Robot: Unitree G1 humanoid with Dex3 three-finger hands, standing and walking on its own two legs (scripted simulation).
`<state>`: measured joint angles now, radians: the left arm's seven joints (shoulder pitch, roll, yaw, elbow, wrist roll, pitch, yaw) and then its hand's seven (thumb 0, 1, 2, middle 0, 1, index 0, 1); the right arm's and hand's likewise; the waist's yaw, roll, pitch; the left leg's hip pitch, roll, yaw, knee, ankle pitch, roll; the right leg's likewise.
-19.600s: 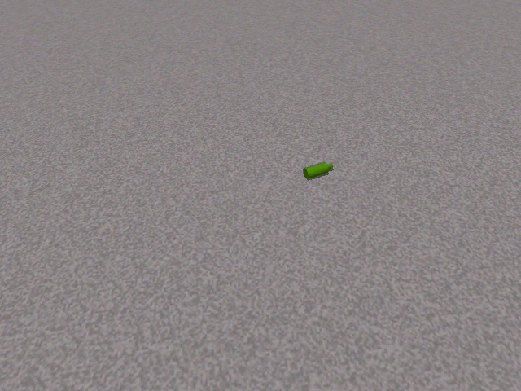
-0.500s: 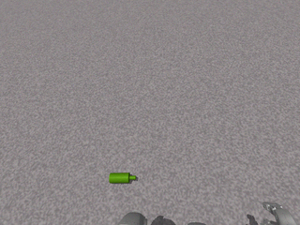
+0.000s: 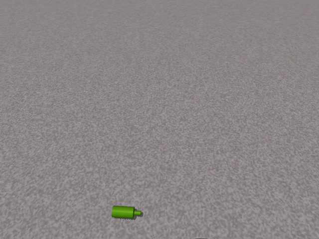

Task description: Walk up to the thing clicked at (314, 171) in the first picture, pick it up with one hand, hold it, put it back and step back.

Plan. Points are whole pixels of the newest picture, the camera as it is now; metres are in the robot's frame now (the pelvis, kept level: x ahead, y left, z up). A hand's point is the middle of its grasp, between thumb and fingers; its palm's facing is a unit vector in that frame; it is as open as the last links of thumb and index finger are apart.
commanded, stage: walk up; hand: left
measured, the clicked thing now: (126, 212) +0.44 +0.20 -0.74
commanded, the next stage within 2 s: stand in 1.22 s
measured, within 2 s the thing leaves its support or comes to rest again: neither
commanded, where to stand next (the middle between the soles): +0.04 +0.01 m, yaw -4 degrees
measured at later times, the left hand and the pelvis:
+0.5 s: hand out of the picture +0.08 +0.30 -0.17, palm faces -0.01 -0.92 -0.40, open 7.4 cm; pelvis -0.04 +0.02 -0.02, yaw +0 degrees
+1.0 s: hand out of the picture +0.12 +0.24 -0.13, palm faces -0.09 -0.88 -0.46, open 7.4 cm; pelvis +0.01 -0.03 -0.01, yaw -3 degrees
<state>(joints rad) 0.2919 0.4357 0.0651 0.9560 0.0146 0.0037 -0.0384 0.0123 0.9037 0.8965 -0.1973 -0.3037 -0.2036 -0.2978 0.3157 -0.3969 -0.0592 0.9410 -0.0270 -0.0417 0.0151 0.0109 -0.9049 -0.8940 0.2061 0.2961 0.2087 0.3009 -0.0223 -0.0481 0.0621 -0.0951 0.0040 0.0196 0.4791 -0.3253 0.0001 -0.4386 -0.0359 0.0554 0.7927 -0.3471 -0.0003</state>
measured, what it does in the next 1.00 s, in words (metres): steps on the spot: right foot, then left foot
